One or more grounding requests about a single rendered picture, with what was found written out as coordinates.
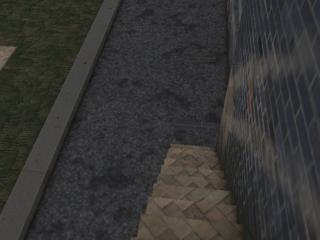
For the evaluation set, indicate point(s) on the stairs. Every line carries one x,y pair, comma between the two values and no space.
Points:
190,200

